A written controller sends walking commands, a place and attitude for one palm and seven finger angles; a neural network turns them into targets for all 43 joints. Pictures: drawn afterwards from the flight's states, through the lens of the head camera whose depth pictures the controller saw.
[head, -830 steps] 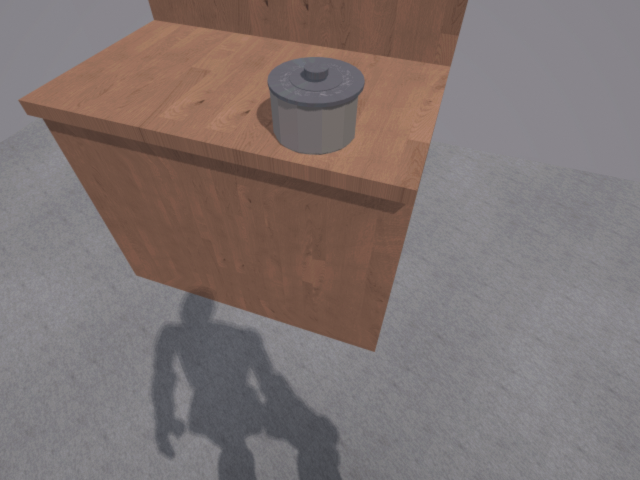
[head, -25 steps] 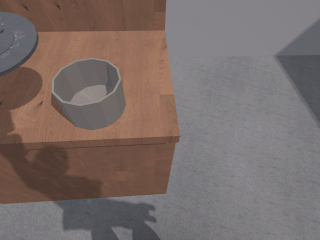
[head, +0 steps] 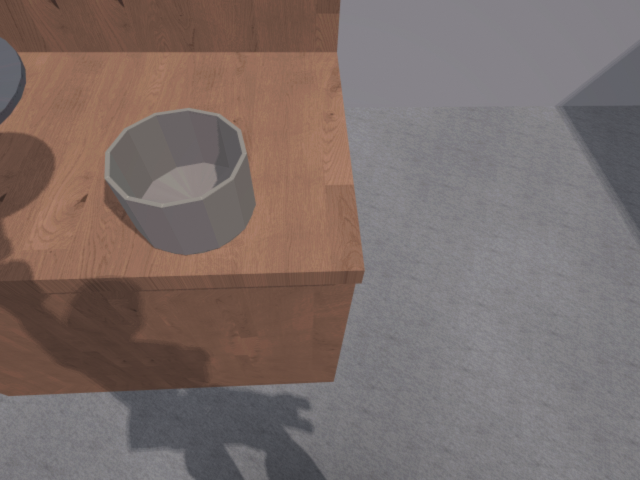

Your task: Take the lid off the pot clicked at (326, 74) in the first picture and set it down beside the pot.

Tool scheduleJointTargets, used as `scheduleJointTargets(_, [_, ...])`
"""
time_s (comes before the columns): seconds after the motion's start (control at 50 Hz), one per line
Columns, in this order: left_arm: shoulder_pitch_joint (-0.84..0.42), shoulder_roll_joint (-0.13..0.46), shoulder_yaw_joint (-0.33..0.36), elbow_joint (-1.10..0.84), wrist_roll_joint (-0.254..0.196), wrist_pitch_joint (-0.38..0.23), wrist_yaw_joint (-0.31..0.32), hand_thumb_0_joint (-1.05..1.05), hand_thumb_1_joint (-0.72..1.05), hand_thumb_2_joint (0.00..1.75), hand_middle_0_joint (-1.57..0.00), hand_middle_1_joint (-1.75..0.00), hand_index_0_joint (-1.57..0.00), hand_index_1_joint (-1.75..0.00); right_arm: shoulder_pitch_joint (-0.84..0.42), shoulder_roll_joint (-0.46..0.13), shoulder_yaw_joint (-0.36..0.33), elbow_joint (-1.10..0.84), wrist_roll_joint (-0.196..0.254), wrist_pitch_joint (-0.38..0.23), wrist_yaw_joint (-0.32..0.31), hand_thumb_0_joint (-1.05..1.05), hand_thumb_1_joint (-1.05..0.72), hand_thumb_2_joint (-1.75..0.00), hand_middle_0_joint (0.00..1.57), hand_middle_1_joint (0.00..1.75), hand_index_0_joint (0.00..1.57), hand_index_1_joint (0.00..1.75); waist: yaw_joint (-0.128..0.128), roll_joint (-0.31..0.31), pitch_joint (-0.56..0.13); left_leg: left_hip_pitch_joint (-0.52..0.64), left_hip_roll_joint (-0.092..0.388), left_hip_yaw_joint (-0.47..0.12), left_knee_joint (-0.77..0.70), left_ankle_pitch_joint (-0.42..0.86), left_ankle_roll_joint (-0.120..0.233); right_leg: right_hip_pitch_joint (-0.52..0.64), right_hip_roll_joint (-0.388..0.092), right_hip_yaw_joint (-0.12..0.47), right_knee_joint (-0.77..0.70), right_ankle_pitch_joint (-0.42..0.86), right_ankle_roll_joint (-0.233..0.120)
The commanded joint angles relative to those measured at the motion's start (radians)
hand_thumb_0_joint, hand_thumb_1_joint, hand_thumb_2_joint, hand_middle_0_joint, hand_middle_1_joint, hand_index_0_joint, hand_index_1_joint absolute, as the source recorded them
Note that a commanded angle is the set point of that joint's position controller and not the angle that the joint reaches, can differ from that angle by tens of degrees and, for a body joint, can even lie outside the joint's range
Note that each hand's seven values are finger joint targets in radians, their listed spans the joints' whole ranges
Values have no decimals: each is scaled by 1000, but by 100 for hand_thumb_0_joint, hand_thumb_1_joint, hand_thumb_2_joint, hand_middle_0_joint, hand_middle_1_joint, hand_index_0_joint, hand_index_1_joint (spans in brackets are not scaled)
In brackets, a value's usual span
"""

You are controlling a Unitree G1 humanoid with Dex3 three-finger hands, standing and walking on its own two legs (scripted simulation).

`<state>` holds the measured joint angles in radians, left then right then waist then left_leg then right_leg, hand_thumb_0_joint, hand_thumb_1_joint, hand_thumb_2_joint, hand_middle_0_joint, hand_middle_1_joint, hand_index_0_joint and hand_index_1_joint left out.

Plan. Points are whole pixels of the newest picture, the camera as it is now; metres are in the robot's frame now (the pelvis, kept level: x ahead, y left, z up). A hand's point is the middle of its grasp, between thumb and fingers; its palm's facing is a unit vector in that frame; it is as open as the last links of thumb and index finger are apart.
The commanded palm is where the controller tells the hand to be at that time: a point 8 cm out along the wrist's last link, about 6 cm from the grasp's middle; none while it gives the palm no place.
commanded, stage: move the lid sideways beside the pot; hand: left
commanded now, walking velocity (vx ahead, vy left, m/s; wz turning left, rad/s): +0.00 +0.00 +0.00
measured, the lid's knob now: out of the picture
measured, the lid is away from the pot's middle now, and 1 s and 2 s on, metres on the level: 0.21 0.22 0.22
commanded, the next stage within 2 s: lower the lid onto the table in 0.30 s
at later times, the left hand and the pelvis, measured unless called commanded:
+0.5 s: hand out of the picture +0.45 +0.37 +0.27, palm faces -0.24 -0.28 -0.93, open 7.6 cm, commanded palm +0.48 +0.39 +0.35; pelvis +0.00 +0.00 +0.00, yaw +0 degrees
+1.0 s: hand out of the picture +0.47 +0.37 +0.23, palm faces -0.29 -0.32 -0.90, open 7.6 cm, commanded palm +0.50 +0.39 +0.31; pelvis +0.01 +0.00 +0.00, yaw +0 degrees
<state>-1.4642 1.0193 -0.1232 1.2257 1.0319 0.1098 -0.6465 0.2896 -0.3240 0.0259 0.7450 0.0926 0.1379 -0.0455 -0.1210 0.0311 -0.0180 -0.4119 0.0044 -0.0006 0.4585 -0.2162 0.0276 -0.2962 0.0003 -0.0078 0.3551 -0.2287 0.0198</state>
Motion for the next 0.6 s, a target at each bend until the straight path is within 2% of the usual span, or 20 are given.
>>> scheduleJointTargets(0.0, [-587,326,88,-291,23,-5,72,0,71,84,-79,-112,-81,-114,98,-189,-52,-51,-2,-18,-19,0,-90,-90,20,30,20,30,7,180,-488,407,-13,11,41,518,43,38,53,-24,-12,303,-29])
scheduleJointTargets(0.02, [-570,326,88,-262,25,-6,75,0,71,84,-79,-112,-81,-114,107,-183,-52,-51,1,-18,-20,0,-90,-90,20,30,20,30,4,171,-473,402,-11,6,45,531,41,35,55,-29,-11,304,-30])
scheduleJointTargets(0.04, [-576,286,50,-250,23,-2,70,0,71,84,-79,-112,-81,-114,110,-185,-53,-50,3,-17,-19,0,-90,-90,20,30,20,30,-3,181,-450,401,-8,6,38,522,38,19,56,-31,-17,291,-29])
scheduleJointTargets(0.06, [-568,296,64,-253,19,3,71,0,71,84,-79,-112,-81,-114,113,-188,-55,-50,4,-15,-18,0,-90,-90,20,30,20,30,0,171,-452,406,-5,2,39,520,38,17,56,-31,-18,282,-29])
scheduleJointTargets(0.08, [-545,272,46,-253,13,1,69,0,71,84,-79,-112,-81,-114,108,-188,-54,-51,5,-18,-18,0,-90,-90,20,30,20,30,2,206,-445,420,-8,4,42,562,32,4,58,-37,-19,292,-34])
scheduleJointTargets(0.1, [-565,298,69,-282,21,5,72,0,71,84,-79,-112,-81,-114,118,-191,-56,-48,1,-15,-16,0,-90,-90,20,30,20,30,7,201,-482,441,-1,-5,45,582,31,9,58,-34,-12,289,-29])
scheduleJointTargets(0.16, [-549,262,42,-260,20,13,70,0,71,84,-79,-112,-81,-114,125,-187,-59,-52,2,-16,-15,0,-90,-90,20,30,20,30,-3,187,-446,428,-3,-4,45,548,34,-11,59,-38,-19,272,-31])
scheduleJointTargets(0.18, [-538,243,32,-275,7,13,68,0,71,84,-79,-112,-81,-114,124,-187,-59,-52,5,-18,-15,0,-90,-90,20,30,20,30,2,206,-454,450,-1,-6,46,607,27,-9,60,-42,-18,292,-35])
scheduleJointTargets(0.2, [-562,271,52,-299,18,17,68,0,71,84,-79,-112,-81,-114,124,-191,-60,-49,-1,-17,-13,0,-90,-90,20,30,20,30,4,212,-476,461,0,-8,51,598,31,-14,59,-35,-16,282,-29])
scheduleJointTargets(0.24, [-544,252,37,-258,18,21,69,0,71,84,-79,-112,-81,-114,128,-187,-58,-51,0,-18,-14,0,-90,-90,20,30,20,30,-4,197,-437,434,-4,-4,46,550,34,-24,60,-39,-23,260,-31])
scheduleJointTargets(0.26, [-533,265,47,-247,18,22,68,0,71,84,-79,-112,-81,-114,132,-188,-58,-48,-1,-19,-16,0,-90,-90,20,30,20,30,-3,164,-427,417,-5,-3,41,518,36,-12,60,-40,-24,259,-30])
scheduleJointTargets(0.36, [-589,265,44,-306,18,24,70,0,71,84,-79,-112,-81,-114,127,-187,-60,-50,0,-21,-17,0,-90,-90,20,30,20,30,0,212,-468,452,-2,-10,46,560,32,-17,59,-39,-18,266,-33])
scheduleJointTargets(0.38, [-576,255,39,-314,11,20,69,0,71,84,-79,-112,-81,-114,124,-188,-58,-49,1,-25,-17,0,-90,-90,20,30,20,30,3,242,-475,473,-2,-9,55,626,26,-19,61,-42,-14,291,-37])
scheduleJointTargets(0.4, [-575,271,55,-214,20,53,63,0,71,84,-79,-112,-81,-114,128,-192,-58,-38,-3,-27,-13,0,-90,-90,20,30,20,30,-3,196,-459,443,-13,-7,58,579,36,-9,61,-36,-10,287,-30])
scheduleJointTargets(0.44, [-537,249,24,-141,15,68,56,0,71,84,-79,-112,-81,-114,131,-190,-50,-42,5,-29,-11,0,-90,-90,20,30,20,30,-14,107,-388,350,-18,9,34,446,40,13,56,-39,-17,275,-25])
scheduleJointTargets(0.46, [-549,259,25,-157,15,73,57,0,71,84,-79,-112,-81,-114,127,-192,-50,-45,5,-29,-11,0,-90,-90,20,30,20,30,-12,108,-404,337,-20,13,27,411,41,29,52,-33,-16,271,-25])
scheduleJointTargets(0.48, [-565,256,22,-187,9,71,59,0,71,84,-79,-112,-81,-114,120,-194,-49,-45,6,-31,-11,0,-90,-90,20,30,20,30,-5,153,-427,361,-19,11,27,458,36,33,51,-35,-11,290,-32])
scheduleJointTargets(0.52, [-615,251,13,-200,19,81,62,0,71,84,-79,-112,-81,-114,127,-190,-50,-43,5,-33,-12,0,-90,-90,20,30,20,30,-11,166,-430,383,-13,2,34,472,36,15,53,-35,-14,280,-28])
scheduleJointTargets(0.54, [-595,235,4,-172,19,87,62,0,71,84,-79,-112,-81,-114,130,-190,-51,-42,3,-37,-12,0,-90,-90,20,30,20,30,-16,148,-414,376,-16,7,36,448,40,10,55,-34,-16,275,-26])
scheduleJointTargets(0.58, [-587,266,30,-205,11,82,67,0,71,84,-79,-112,-81,-114,127,-193,-49,-45,3,-42,-17,0,-90,-90,20,30,20,30,-6,154,-452,388,-17,4,39,506,36,32,54,-35,-6,310,-30])
